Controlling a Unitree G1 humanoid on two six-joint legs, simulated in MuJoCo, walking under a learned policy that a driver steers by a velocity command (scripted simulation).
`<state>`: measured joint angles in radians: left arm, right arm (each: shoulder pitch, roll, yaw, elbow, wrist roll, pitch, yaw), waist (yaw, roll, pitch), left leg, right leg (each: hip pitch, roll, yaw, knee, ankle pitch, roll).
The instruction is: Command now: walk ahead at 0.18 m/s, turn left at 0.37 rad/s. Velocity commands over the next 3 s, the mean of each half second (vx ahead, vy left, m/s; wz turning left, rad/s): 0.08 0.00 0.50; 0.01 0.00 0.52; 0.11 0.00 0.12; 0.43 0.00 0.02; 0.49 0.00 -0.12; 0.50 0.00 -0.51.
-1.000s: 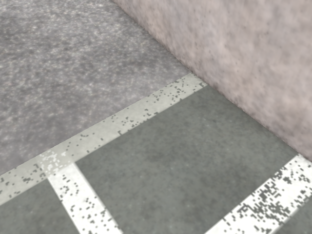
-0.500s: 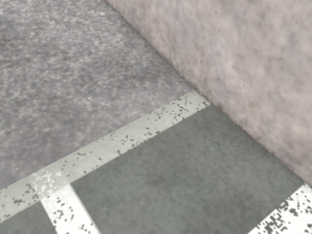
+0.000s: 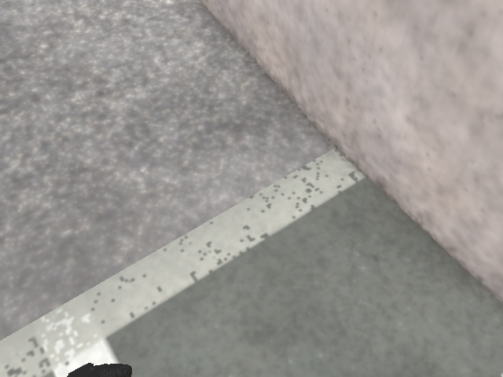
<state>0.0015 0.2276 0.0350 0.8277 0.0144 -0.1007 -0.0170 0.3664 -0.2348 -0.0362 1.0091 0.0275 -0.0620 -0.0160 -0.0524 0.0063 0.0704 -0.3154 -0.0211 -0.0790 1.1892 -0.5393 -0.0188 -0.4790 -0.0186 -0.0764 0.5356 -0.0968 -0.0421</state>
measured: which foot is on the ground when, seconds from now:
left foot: up 0.00-0.36, down 0.38-0.88, up 0.90-1.00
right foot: down 0.00-0.38, up 0.40-0.86, down 0.88-1.00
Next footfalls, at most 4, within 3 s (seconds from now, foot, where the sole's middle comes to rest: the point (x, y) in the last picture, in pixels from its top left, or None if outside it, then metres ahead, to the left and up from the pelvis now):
0.38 left None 0.10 0.14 -0.76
0.88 right None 0.20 -0.06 -0.76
1.22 left None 0.04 0.15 -0.76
1.54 right None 0.23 -0.02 -0.76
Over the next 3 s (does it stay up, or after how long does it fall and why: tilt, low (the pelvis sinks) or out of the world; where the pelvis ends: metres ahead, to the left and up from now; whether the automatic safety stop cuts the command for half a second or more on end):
stays up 0.81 0.41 0.02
